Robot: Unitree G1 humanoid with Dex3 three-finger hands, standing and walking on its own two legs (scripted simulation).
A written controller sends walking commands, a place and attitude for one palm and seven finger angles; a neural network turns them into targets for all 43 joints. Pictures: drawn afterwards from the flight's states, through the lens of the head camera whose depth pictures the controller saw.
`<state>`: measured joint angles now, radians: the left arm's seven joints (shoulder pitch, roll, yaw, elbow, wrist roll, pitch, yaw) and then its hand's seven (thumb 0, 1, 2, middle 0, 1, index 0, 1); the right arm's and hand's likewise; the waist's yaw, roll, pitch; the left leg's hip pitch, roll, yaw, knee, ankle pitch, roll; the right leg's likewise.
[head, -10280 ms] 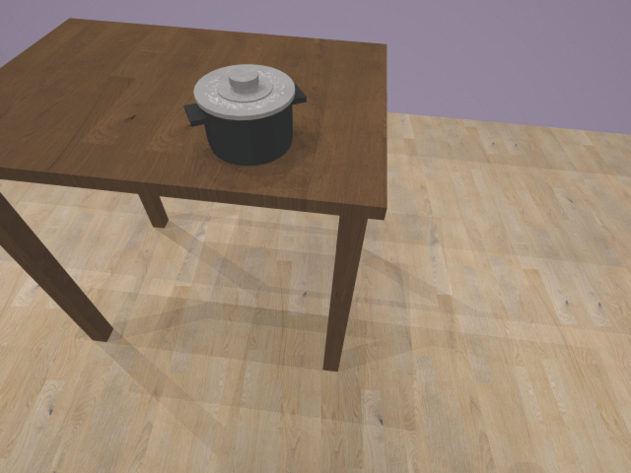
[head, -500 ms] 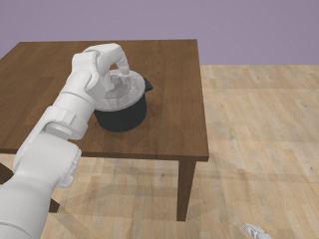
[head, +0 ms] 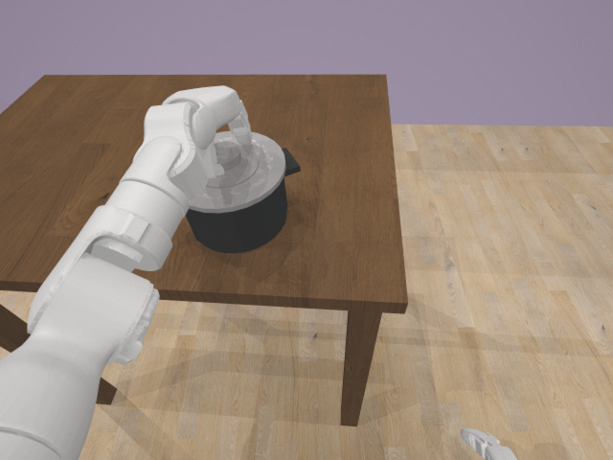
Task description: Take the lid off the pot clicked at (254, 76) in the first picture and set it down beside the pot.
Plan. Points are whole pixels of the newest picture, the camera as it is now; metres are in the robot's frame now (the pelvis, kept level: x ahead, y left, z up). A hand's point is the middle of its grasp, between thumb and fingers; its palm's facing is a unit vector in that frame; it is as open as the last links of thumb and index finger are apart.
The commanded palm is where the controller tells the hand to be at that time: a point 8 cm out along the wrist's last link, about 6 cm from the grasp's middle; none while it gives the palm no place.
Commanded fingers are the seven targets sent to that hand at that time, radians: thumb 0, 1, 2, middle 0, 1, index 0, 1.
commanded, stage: close the fingers and squeeze the knob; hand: left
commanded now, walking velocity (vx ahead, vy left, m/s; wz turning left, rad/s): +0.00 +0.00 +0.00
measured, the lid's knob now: (223, 156) +0.48 +0.12 +0.15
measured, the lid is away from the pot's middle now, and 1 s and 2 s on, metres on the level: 0.00 0.00 0.00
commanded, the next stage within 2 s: lift the lid straight up in 1.48 s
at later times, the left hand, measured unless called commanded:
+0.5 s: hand (215, 152) +0.46 +0.12 +0.18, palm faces -0.33 -0.06 -0.94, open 8.7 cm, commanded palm +0.44 +0.12 +0.24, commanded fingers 0.00 0.18 0.99 -0.68 -0.93 -0.68 -0.93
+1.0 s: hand (218, 153) +0.45 +0.12 +0.18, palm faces -0.34 -0.07 -0.94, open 7.7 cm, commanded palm +0.44 +0.12 +0.24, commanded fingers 0.00 0.38 0.88 -0.73 -0.95 -0.77 -0.97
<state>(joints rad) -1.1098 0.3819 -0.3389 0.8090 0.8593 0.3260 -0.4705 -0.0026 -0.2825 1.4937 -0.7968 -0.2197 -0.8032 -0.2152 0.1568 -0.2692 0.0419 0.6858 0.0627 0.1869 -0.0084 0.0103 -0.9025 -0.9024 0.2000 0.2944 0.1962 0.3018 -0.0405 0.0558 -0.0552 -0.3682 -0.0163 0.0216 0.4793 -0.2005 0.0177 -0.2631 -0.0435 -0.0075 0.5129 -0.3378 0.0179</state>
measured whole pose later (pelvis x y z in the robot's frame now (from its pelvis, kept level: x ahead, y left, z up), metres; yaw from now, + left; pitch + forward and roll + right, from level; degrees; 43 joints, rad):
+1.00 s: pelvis +0.00 +0.00 +0.00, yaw +0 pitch +5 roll +1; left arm -1.11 0.38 -0.34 0.83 0.85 0.32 -0.49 0.00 0.20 0.81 -0.64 -0.91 -0.68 -0.92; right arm 0.17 -0.27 0.04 0.70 0.06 0.18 -0.01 0.01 -0.90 -0.90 0.20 0.29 0.20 0.30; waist -0.04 0.06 -0.06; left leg -0.36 -0.01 0.02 0.47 -0.20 0.01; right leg -0.26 -0.04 -0.01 0.51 -0.34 0.01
